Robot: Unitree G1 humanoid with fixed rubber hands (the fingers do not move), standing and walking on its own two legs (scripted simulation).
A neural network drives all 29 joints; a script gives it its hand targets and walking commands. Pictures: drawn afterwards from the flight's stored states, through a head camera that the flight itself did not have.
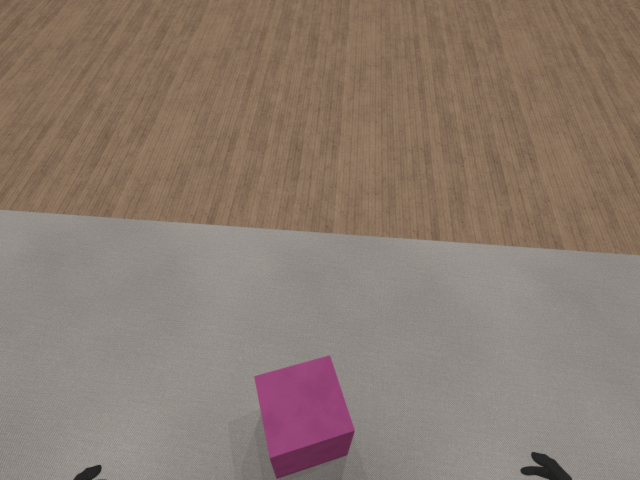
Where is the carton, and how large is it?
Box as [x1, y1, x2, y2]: [254, 355, 354, 478]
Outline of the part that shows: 329,355 254,376 269,457 276,478 347,454 354,429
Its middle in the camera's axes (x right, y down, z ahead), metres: -0.05 +0.50 +1.07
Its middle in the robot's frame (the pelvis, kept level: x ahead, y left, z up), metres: +0.39 +0.03 -0.66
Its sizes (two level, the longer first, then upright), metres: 0.210 0.200 0.250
